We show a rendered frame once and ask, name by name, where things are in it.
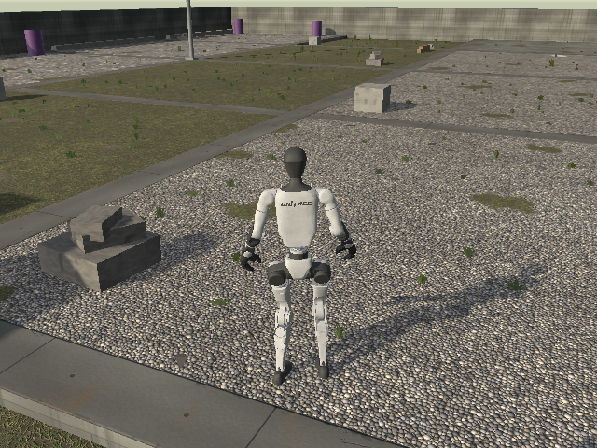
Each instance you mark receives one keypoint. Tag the robot right thigh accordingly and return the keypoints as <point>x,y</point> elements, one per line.
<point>320,280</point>

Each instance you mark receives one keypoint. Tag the right robot hand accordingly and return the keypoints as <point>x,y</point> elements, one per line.
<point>352,251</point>

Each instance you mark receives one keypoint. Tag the robot torso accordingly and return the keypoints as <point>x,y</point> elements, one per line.
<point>297,225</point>

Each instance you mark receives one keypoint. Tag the robot left upper arm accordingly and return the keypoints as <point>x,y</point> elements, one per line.
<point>266,198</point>

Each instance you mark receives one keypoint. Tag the left robot forearm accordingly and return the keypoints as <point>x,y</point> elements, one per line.
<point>250,244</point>

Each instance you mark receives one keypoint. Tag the left robot hand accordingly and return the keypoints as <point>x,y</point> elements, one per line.
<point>253,258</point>

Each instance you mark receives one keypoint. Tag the robot right upper arm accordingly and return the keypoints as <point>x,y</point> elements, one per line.
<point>326,196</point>

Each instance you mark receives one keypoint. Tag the right robot forearm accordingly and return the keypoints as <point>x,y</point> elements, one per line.
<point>345,239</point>

